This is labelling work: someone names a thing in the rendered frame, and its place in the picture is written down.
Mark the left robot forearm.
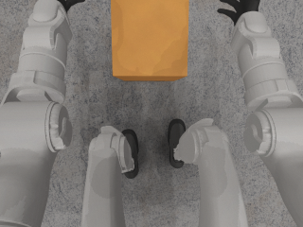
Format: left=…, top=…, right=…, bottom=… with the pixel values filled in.
left=0, top=0, right=73, bottom=108

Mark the robot left upper arm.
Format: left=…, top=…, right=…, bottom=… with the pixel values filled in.
left=0, top=101, right=73, bottom=227

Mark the robot right thigh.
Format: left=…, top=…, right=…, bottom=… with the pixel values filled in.
left=186, top=125, right=249, bottom=227

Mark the right robot forearm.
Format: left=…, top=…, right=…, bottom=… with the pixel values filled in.
left=230, top=10, right=303, bottom=112

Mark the robot right hand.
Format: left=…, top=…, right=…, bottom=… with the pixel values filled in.
left=217, top=0, right=260, bottom=26

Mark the robot right upper arm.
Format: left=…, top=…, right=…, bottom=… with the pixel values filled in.
left=242, top=107, right=303, bottom=227

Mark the carton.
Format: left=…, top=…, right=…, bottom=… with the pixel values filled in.
left=111, top=0, right=189, bottom=81

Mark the robot right foot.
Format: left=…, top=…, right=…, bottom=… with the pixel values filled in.
left=168, top=118, right=186, bottom=168

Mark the robot left hand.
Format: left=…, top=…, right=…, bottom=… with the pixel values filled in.
left=57, top=0, right=85, bottom=13

